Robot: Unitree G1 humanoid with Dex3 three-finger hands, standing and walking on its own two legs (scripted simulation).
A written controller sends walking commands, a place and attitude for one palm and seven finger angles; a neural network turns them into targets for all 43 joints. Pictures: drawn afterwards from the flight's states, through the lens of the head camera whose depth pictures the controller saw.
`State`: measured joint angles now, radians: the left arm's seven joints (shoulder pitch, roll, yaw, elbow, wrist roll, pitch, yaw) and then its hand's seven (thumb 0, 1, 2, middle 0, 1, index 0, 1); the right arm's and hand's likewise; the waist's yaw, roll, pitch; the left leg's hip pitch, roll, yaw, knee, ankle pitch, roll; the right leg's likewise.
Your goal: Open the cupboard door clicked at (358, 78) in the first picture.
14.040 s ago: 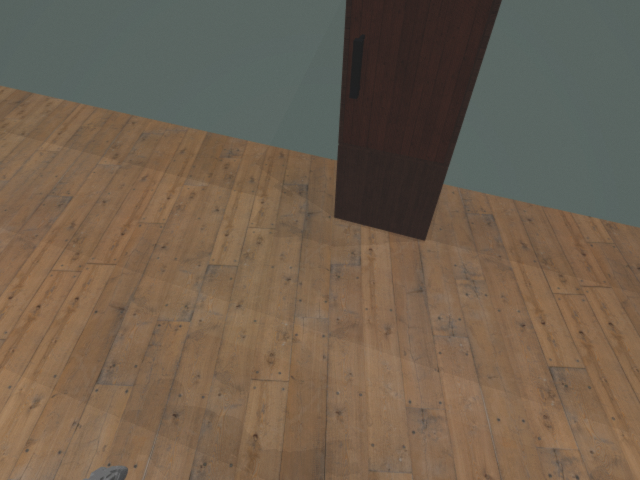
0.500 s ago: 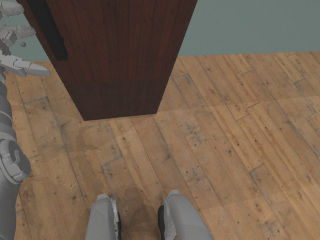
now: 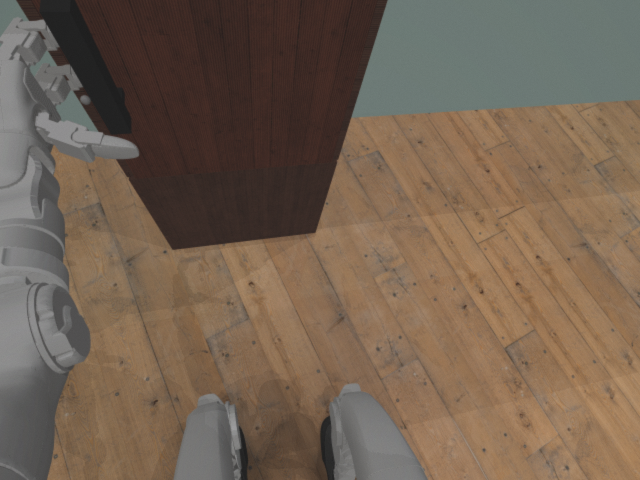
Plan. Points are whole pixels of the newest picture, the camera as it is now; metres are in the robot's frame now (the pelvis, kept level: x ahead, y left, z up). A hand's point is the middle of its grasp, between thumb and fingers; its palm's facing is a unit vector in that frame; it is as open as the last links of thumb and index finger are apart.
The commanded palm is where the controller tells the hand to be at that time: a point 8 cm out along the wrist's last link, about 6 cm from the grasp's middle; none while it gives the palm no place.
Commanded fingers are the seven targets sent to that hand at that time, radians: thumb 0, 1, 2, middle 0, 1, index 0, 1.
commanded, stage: slide the fingers in behind the handle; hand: left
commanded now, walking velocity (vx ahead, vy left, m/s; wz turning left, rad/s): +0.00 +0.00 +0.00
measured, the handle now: (95, 61) +0.60 +0.21 +0.06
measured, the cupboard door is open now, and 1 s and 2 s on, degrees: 0 0 5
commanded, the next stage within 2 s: close the thumb around the handle in 0.80 s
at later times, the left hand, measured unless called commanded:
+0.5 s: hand (116, 97) +0.55 +0.18 +0.06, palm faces +0.08 -1.00 -0.02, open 14.0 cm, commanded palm +0.52 +0.22 +0.06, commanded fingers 0.00 -0.50 0.30 -0.30 -1.20 -0.30 -1.20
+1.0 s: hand (116, 97) +0.55 +0.18 +0.06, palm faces +0.07 -1.00 -0.01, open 13.8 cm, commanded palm +0.52 +0.22 +0.06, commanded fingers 0.00 -0.16 0.44 -0.32 -1.24 -0.32 -1.24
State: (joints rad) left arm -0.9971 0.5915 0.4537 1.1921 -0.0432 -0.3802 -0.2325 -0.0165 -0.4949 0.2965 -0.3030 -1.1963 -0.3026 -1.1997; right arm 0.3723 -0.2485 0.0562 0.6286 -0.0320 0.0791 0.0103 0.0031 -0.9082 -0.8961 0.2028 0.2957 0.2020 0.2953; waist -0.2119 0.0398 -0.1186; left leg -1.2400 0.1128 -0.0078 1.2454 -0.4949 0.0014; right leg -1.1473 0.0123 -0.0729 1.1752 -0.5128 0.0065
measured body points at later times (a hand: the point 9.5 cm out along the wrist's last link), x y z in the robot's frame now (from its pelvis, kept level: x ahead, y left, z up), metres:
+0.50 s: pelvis +0.00 -0.01 +0.00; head +0.17 +0.02 +0.42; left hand +0.54 +0.23 +0.07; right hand +0.00 -0.26 -0.11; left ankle +0.03 +0.12 -0.63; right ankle +0.02 -0.13 -0.63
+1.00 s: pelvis +0.00 +0.00 +0.00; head +0.17 +0.02 +0.42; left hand +0.54 +0.23 +0.07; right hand -0.01 -0.26 -0.11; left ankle +0.03 +0.12 -0.63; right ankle +0.02 -0.13 -0.63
